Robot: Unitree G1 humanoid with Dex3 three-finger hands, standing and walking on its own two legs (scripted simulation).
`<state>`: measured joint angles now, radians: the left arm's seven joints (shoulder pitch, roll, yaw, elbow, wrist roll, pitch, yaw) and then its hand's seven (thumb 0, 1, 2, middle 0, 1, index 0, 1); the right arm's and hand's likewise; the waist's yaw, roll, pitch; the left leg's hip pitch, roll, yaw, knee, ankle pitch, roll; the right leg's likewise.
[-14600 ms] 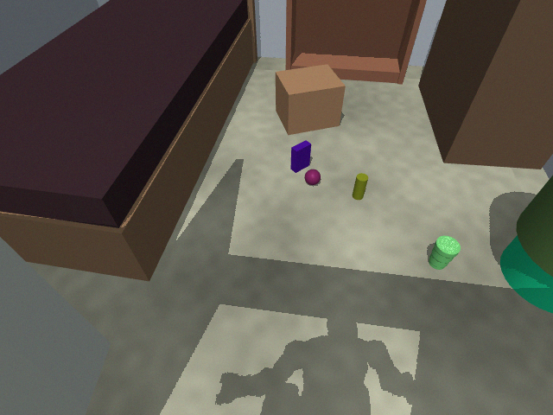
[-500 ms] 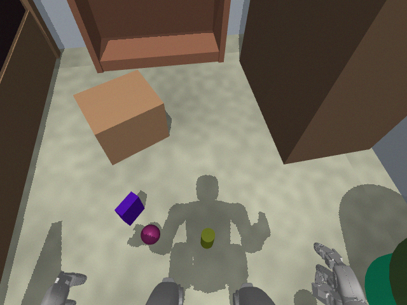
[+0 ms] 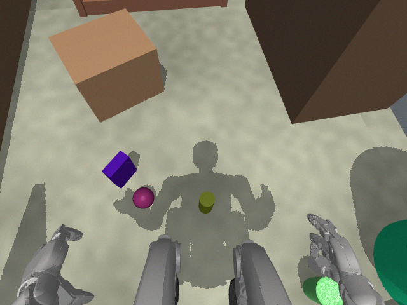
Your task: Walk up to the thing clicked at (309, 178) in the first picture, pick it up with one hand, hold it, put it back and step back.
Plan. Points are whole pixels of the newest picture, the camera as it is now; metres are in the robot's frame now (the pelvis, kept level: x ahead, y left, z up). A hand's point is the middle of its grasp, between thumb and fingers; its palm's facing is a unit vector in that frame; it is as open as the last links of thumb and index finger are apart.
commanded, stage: rise first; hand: left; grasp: from above
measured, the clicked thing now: (143, 197) +0.44 +0.24 -0.54
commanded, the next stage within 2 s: approach in 1.58 s
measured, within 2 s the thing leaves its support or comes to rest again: neither
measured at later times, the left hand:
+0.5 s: hand (100, 226) +0.30 +0.30 -0.31, palm faces -0.48 -0.22 -0.85, open 14.1 cm
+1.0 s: hand (112, 213) +0.35 +0.29 -0.38, palm faces -0.46 -0.04 -0.89, open 14.2 cm
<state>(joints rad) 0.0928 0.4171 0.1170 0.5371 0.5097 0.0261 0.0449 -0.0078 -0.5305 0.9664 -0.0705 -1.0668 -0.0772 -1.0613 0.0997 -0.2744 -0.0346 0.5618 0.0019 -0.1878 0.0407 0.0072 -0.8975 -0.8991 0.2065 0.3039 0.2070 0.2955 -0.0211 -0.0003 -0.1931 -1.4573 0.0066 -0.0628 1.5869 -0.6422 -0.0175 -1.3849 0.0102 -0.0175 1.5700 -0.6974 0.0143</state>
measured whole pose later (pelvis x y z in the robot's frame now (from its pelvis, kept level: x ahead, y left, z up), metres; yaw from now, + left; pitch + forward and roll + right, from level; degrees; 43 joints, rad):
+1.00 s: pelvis -0.06 +0.00 -0.22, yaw -6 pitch +34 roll -7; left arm -0.71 0.68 0.12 1.24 1.24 -0.28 0.36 0.00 -0.53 1.02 -0.09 -0.97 -0.09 -0.98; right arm 0.09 -0.26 -0.03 0.77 -0.10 -0.03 0.12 0.00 -0.90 -0.90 0.21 0.30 0.21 0.29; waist -0.11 -0.02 -0.11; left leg -2.23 0.01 -0.13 2.30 -0.66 -0.02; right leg -2.13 0.06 -0.06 2.26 -0.72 0.04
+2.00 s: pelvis -0.06 +0.00 -0.26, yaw -9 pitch +33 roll -8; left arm -0.97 0.72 0.06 1.50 1.29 -0.23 0.50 -0.01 -0.52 0.99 -0.08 -1.05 -0.09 -1.04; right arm 0.08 -0.26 0.08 0.78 -0.17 -0.07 0.13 0.00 -0.91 -0.90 0.21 0.30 0.21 0.29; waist -0.23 -0.06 -0.05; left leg -2.34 0.01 -0.18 2.43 -0.67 -0.04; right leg -2.24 0.07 -0.09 2.36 -0.72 0.04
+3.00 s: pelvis -0.06 +0.01 -0.28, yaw -12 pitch +31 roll -11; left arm -0.98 0.84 0.12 1.63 1.24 -0.17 0.57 0.00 -0.50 0.96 -0.07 -1.02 -0.09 -1.01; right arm 0.09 -0.27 0.20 0.75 -0.23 -0.13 0.19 0.00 -0.90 -0.90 0.20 0.30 0.21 0.30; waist -0.31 -0.08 0.06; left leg -2.37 0.02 -0.22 2.51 -0.70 -0.03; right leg -2.26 0.10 -0.13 2.40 -0.71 0.05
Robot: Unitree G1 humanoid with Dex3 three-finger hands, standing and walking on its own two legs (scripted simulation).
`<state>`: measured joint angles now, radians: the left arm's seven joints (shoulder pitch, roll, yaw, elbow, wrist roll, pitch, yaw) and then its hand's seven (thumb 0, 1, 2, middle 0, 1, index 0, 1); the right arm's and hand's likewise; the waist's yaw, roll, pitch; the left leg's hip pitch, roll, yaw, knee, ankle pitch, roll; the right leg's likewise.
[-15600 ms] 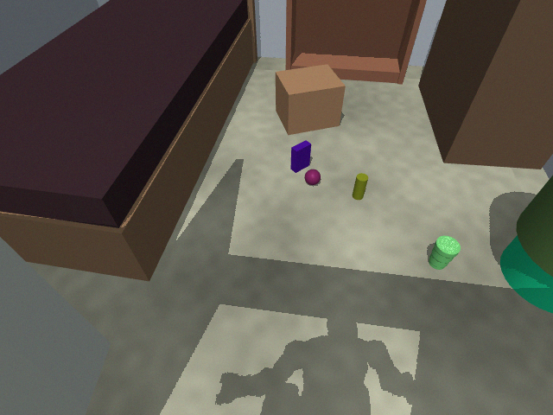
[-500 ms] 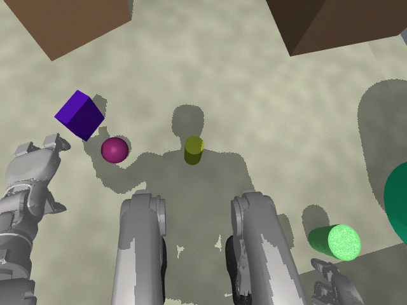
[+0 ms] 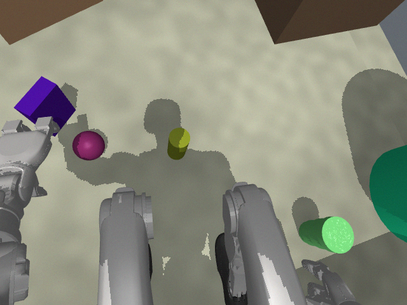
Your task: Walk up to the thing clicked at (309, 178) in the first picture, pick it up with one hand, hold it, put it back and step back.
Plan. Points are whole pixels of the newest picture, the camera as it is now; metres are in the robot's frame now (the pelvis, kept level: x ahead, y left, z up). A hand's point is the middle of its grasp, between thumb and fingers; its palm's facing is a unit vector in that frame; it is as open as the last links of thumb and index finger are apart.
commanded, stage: rise first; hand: left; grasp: from above
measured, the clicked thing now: (89, 145) +0.47 +0.29 -0.32
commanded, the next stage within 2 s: approach in 0.58 s
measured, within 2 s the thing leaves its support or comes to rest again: neither
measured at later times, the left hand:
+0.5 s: hand (51, 158) +0.40 +0.32 -0.19, palm faces -0.45 -0.10 -0.89, open 14.2 cm
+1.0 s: hand (80, 139) +0.46 +0.28 -0.22, palm faces -0.41 -0.07 -0.91, open 14.0 cm
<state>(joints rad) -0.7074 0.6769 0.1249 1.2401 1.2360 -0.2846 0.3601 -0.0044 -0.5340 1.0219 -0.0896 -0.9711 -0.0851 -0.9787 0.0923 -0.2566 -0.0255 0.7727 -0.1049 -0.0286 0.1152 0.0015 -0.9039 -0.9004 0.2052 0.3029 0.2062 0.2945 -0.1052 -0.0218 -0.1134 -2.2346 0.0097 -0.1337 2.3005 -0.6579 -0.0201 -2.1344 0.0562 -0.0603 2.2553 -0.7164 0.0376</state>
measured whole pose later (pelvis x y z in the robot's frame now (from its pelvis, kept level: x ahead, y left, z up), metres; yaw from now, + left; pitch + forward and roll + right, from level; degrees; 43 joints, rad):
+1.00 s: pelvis +0.00 +0.00 -0.04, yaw -2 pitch +33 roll -8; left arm -0.97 0.72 0.06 1.50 1.29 -0.23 0.50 -0.01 -0.52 0.99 -0.08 -1.05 -0.09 -1.04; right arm 0.08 -0.26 0.08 0.78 -0.17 -0.07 0.13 0.00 -0.91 -0.90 0.21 0.30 0.21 0.29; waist -0.23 -0.06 -0.05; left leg -2.34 0.01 -0.18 2.43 -0.67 -0.04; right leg -2.24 0.07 -0.09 2.36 -0.72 0.04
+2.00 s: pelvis +0.01 +0.00 -0.06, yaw -6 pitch +31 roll -11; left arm -0.98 0.84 0.12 1.63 1.24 -0.17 0.57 0.00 -0.50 0.96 -0.07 -1.02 -0.09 -1.01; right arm 0.09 -0.27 0.20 0.75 -0.23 -0.13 0.19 0.00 -0.90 -0.90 0.20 0.30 0.21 0.30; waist -0.31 -0.08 0.06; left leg -2.37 0.02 -0.22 2.51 -0.70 -0.03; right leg -2.26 0.10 -0.13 2.40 -0.71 0.05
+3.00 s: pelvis +0.00 +0.01 -0.06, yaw -8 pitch +27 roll -13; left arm -0.98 0.95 0.13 1.74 1.25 -0.23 0.65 0.00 -0.45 0.95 -0.09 -1.04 -0.11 -1.03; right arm 0.07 -0.31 0.28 0.71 -0.27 -0.23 0.25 0.00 -0.90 -0.90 0.20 0.30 0.21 0.30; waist -0.34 -0.14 0.13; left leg -2.34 0.02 -0.28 2.55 -0.71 -0.03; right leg -2.21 0.12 -0.17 2.40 -0.70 0.06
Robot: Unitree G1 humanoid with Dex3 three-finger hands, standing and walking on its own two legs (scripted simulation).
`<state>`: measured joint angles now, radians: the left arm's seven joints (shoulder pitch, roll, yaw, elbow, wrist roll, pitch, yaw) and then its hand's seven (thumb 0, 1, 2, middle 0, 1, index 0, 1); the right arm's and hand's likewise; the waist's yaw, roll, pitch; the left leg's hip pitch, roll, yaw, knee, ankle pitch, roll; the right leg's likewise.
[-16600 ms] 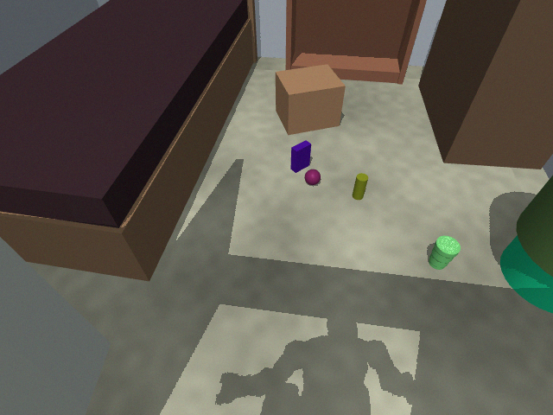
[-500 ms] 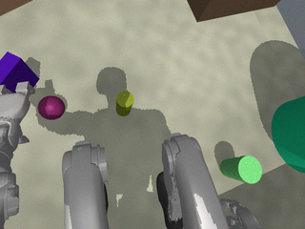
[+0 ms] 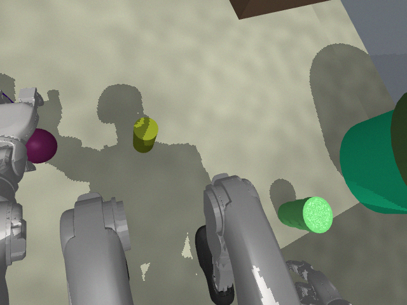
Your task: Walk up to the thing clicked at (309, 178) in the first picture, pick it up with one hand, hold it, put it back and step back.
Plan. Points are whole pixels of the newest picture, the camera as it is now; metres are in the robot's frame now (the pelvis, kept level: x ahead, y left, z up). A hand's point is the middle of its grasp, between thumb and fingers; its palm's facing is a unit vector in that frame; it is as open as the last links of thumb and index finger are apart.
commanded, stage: approach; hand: left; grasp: from above
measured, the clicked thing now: (37, 145) +0.46 +0.31 -0.28
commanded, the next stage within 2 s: close in in 0.18 s
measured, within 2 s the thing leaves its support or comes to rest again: neither
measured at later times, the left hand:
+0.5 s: hand (9, 152) +0.42 +0.32 -0.19, palm faces -0.51 -0.13 -0.85, open 14.0 cm
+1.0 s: hand (34, 144) +0.45 +0.30 -0.24, palm faces -0.45 -0.12 -0.89, open 14.1 cm
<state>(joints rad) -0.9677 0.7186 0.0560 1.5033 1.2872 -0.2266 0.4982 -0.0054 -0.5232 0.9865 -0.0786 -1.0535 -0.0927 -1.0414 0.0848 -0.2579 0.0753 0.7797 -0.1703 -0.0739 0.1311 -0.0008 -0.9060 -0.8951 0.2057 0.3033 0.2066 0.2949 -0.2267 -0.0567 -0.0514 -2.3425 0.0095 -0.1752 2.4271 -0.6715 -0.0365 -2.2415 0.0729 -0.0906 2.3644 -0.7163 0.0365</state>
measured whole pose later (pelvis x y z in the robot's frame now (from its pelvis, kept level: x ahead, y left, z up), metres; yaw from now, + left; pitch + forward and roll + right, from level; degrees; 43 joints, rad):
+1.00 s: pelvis +0.00 +0.00 -0.02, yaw -3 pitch +31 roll -11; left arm -0.98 0.84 0.12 1.63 1.24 -0.17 0.57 0.00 -0.50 0.96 -0.07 -1.02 -0.09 -1.01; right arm 0.09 -0.27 0.20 0.75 -0.23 -0.13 0.19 0.00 -0.90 -0.90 0.20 0.30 0.21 0.30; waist -0.31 -0.08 0.06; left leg -2.37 0.02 -0.22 2.51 -0.70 -0.03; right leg -2.26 0.10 -0.13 2.40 -0.71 0.05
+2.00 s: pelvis +0.00 +0.01 -0.02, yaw -6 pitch +27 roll -13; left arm -0.98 0.95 0.13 1.74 1.25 -0.23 0.65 0.00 -0.45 0.95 -0.09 -1.04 -0.11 -1.03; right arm 0.07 -0.31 0.28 0.71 -0.27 -0.23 0.25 0.00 -0.90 -0.90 0.20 0.30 0.21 0.30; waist -0.34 -0.14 0.13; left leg -2.34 0.02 -0.28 2.55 -0.71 -0.03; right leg -2.21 0.12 -0.17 2.40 -0.70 0.06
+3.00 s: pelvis +0.00 +0.01 -0.02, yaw -7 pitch +27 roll -14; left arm -0.99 0.98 0.11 1.75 1.24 -0.25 0.65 0.00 0.02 0.57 -0.51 -0.85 -0.55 -0.79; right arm 0.06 -0.33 0.30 0.69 -0.27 -0.23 0.25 0.00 -0.90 -0.90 0.20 0.30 0.20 0.29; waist -0.34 -0.15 0.14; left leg -2.33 0.03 -0.29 2.55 -0.71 -0.03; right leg -2.21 0.12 -0.18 2.39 -0.70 0.07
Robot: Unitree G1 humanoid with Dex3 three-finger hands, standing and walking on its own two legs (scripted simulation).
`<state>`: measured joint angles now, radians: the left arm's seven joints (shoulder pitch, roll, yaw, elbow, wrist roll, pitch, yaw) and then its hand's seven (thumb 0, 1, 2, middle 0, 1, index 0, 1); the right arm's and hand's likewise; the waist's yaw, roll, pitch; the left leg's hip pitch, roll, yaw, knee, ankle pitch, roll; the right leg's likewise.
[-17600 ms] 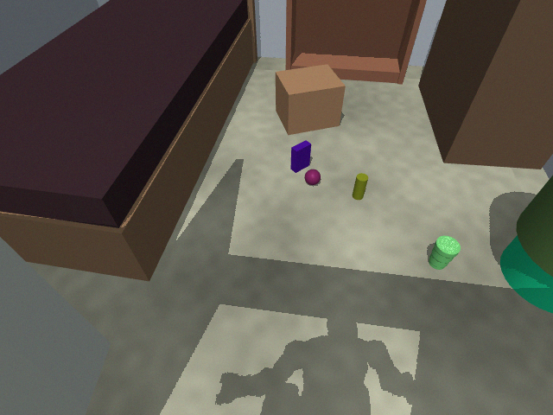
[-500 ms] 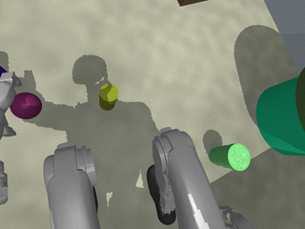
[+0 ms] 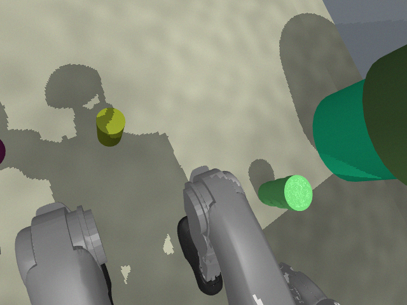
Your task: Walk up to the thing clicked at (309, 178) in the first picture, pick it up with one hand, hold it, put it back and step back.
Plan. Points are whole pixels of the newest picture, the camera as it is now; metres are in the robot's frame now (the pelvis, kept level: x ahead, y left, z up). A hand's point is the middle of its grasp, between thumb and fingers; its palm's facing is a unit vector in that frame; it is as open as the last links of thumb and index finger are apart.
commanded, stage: rest palm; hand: left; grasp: from above
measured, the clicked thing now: out of the picture +0.44 +0.33 -0.27
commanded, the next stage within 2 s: close in 0.82 s
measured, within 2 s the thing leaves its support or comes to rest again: neither
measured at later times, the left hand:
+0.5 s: hand out of the picture +0.42 +0.32 -0.24, palm faces -0.43 -0.16 -0.89, open 14.1 cm
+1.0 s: hand out of the picture +0.42 +0.32 -0.25, palm faces -0.44 -0.17 -0.88, open 13.7 cm
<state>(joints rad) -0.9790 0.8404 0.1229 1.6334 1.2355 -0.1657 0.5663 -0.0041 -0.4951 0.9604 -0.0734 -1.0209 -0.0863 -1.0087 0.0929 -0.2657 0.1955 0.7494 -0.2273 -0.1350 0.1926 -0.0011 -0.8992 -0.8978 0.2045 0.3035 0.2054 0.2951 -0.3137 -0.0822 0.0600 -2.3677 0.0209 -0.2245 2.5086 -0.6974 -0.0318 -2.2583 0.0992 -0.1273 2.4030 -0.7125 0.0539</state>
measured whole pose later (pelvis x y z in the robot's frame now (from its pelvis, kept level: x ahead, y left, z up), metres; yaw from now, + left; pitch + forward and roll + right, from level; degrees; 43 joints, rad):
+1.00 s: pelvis +0.00 +0.00 +0.00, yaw -3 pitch +27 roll -13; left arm -0.98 0.95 0.13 1.74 1.25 -0.23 0.65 0.00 -0.45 0.95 -0.09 -1.04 -0.11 -1.03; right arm 0.07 -0.31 0.28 0.71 -0.27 -0.23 0.25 0.00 -0.90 -0.90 0.20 0.30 0.21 0.30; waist -0.34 -0.14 0.13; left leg -2.34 0.02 -0.28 2.55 -0.71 -0.03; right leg -2.21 0.12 -0.17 2.40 -0.70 0.06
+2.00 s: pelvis -0.01 +0.01 +0.00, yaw -3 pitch +27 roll -14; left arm -0.99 0.98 0.11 1.75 1.24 -0.25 0.65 0.00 0.02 0.57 -0.51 -0.85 -0.55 -0.79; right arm 0.06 -0.33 0.30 0.69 -0.27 -0.23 0.25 0.00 -0.90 -0.90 0.20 0.30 0.20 0.29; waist -0.34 -0.15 0.14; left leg -2.33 0.03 -0.29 2.55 -0.71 -0.03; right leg -2.21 0.12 -0.18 2.39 -0.70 0.07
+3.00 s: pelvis +0.00 +0.00 +0.01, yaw +0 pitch +31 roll -11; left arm -0.88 0.78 0.05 1.40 1.16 -0.13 0.40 -0.01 -0.06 0.54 -0.64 -0.75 -0.67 -0.70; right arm 0.10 -0.30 0.14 0.71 -0.16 -0.14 0.25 0.00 -0.91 -0.90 0.20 0.30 0.20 0.29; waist -0.23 -0.04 -0.02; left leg -2.35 0.01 -0.21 2.47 -0.68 -0.02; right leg -2.23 0.08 -0.12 2.36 -0.71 0.06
